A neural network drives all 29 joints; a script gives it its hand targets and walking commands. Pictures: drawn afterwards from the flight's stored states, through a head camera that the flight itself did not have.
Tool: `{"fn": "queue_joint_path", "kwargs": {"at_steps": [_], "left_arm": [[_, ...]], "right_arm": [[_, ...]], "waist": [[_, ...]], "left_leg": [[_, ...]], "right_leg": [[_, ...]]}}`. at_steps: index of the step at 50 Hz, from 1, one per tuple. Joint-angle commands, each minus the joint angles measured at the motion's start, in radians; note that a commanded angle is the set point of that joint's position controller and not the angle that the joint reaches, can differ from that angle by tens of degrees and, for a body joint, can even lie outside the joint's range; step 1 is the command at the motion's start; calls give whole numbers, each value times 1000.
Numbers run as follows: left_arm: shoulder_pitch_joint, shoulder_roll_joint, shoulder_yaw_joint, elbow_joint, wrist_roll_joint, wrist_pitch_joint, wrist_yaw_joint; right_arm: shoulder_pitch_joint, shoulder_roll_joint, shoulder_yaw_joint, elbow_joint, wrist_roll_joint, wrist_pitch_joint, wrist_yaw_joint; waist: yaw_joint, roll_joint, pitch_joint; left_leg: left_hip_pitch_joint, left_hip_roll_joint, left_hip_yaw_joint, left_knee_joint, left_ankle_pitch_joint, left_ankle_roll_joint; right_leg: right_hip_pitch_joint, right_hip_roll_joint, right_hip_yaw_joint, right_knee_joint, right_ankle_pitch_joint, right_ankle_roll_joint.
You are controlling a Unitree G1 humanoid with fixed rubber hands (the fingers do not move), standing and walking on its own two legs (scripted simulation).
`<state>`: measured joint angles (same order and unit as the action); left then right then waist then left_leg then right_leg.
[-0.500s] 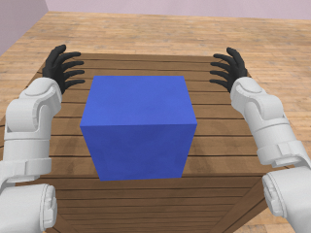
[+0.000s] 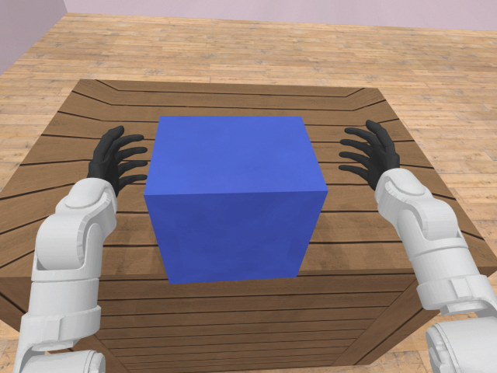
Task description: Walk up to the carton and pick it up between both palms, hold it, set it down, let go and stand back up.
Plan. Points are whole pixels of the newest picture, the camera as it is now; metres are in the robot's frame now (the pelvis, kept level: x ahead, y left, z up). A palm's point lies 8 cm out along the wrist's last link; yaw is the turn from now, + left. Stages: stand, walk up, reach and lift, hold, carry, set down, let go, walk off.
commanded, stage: set down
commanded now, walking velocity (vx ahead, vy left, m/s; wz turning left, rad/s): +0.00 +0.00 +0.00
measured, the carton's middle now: (233, 202) +0.38 +0.04 +0.09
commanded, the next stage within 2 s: none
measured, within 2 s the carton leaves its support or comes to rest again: neither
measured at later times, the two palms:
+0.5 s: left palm (103, 239) +0.29 +0.22 +0.11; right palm (394, 221) +0.31 -0.20 +0.13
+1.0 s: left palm (107, 301) +0.22 +0.21 +0.07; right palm (406, 295) +0.23 -0.21 +0.07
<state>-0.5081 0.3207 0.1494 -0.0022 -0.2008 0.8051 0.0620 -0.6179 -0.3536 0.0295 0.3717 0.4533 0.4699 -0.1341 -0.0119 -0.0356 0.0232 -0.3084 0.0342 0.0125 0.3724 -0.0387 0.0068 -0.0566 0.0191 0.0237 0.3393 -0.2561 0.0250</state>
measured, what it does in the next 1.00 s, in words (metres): stands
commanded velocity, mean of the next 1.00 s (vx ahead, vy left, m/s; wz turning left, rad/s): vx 0.00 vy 0.00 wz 0.00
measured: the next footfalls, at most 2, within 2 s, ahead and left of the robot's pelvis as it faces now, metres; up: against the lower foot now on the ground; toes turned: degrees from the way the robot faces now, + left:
none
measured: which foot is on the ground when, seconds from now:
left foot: down 0.00-1.00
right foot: down 0.00-1.00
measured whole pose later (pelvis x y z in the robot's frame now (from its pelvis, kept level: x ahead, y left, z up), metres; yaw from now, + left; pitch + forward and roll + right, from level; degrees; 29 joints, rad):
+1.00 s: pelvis +0.02 -0.03 +0.00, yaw -3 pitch -4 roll +1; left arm 0.28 0.26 0.12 -0.24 -0.22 0.34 -0.03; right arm 0.30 -0.17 0.06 -0.23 0.26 0.24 -0.17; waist 0.07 -0.03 0.03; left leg -0.18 0.05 0.06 0.30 -0.05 -0.03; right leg 0.01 0.02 0.07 0.37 -0.30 -0.01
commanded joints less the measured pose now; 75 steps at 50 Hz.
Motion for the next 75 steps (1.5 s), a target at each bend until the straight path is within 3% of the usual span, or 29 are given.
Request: {"fn": "queue_joint_path", "kwargs": {"at_steps": [1, 5, 7, 8, 14, 26, 29, 33, 39, 45, 49, 54, 56, 57, 59, 62, 68, 69, 73, 75], "left_arm": [[-342, 163, 56, -316, -3, -72, 23], [-262, 147, 49, -328, -29, -104, 35], [-166, 122, 50, -337, -26, -116, 33], [-185, 137, 51, -356, -39, -120, 32], [-41, 90, 40, -327, -24, -127, 11], [216, 83, 53, -510, 19, -193, -17], [315, 79, 48, -535, 23, -222, -22], [382, 91, 40, -555, 4, -270, -29], [543, 72, 30, -499, -21, -363, -61], [639, 69, 28, -438, -24, -476, -88], [700, 70, 8, -371, -23, -556, -103], [707, 78, -24, -332, 1, -614, -84], [724, 70, -42, -273, 7, -622, -83], [720, 90, -37, -288, 3, -638, -85], [729, 81, -46, -272, 14, -641, -82], [722, 92, -52, -204, 14, -646, -89], [753, 101, -55, -131, 20, -671, -104], [780, 92, -54, -114, 35, -673, -100], [808, 100, -58, -78, 39, -701, -116], [823, 90, -63, -48, 45, -709, -117]], "right_arm": [[-320, -189, -99, -340, -16, -72, 9], [-256, -156, -92, -414, -21, -79, 19], [-147, -137, -84, -419, -35, -81, 19], [-177, -148, -92, -447, -33, -84, 17], [-9, -120, -106, -443, -75, -85, 3], [254, -39, -91, -598, -72, -134, -21], [355, -18, -100, -641, -94, -148, -26], [426, 4, -98, -718, -116, -172, -27], [622, 48, -61, -766, -150, -204, -28], [754, 90, -24, -798, -185, -256, -30], [819, 134, 0, -801, -219, -294, -32], [847, 135, -6, -730, -256, -325, -7], [872, 129, 0, -682, -264, -328, 3], [870, 135, -7, -713, -271, -339, -2], [873, 125, -5, -670, -273, -344, 8], [878, 123, 1, -613, -291, -344, 12], [894, 121, 16, -543, -307, -370, 18], [915, 106, 14, -503, -316, -380, 25], [918, 127, 31, -448, -326, -433, 24], [924, 121, 31, -414, -332, -462, 30]], "waist": [[7, 116, -502], [32, 79, -475], [30, 51, -469], [37, 49, -478], [20, 12, -390], [56, 102, -262], [40, 107, -229], [49, 128, -215], [48, 66, -164], [73, 18, -100], [87, 5, -47], [97, 52, -13], [86, 64, 13], [80, 46, 0], [83, 70, -6], [61, 47, 2], [58, 24, -19], [58, 42, -19], [61, 1, -25], [63, 10, -25]], "left_leg": [[651, -37, -10, 12, 45, -31], [610, -40, 5, 0, -29, -17], [614, -38, 7, -3, -13, -11], [615, -40, 13, -2, -14, -11], [620, -34, 14, -26, -84, -10], [626, -41, 30, -25, 7, -35], [625, -40, 26, -23, 5, -42], [603, -36, 31, -19, 15, -35], [591, -34, 34, -28, 49, -18], [577, -34, 34, -40, 36, -3], [566, -42, 38, -52, 7, -1], [557, -35, 30, -55, -33, -6], [553, -32, 25, -51, -23, -3], [551, -39, 31, -43, -25, 0], [558, -37, 24, -47, -10, -5], [549, -46, 27, -40, -15, 3], [543, -56, 38, -32, 41, 9], [551, -57, 30, -35, 67, 2], [587, -73, 34, -34, 109, -12], [596, -73, 33, -35, 130, -18]], "right_leg": [[-325, 73, -72, -87, 143, 46], [-376, 67, -66, -85, 55, 36], [-360, 68, -62, -79, 72, 29], [-384, 67, -61, -79, 64, 35], [-384, 62, -52, -91, 25, 20], [-341, 52, -29, -94, 104, 14], [-337, 54, -32, -95, 100, 11], [-356, 43, -15, -101, 85, 4], [-343, 37, -1, -111, 118, 7], [-354, 25, 21, -123, 106, 5], [-363, 17, 33, -138, 82, 5], [-408, 11, 35, -145, 10, -4], [-415, 6, 44, -149, 23, -6], [-399, -3, 52, -148, 44, 1], [-405, 1, 46, -144, 66, 3], [-398, -12, 55, -143, 105, 15], [-381, -18, 50, -134, 201, 27], [-380, -13, 43, -125, 232, 25], [-387, -6, 15, -124, 297, 35], [-400, 1, 4, -124, 308, 27]]}}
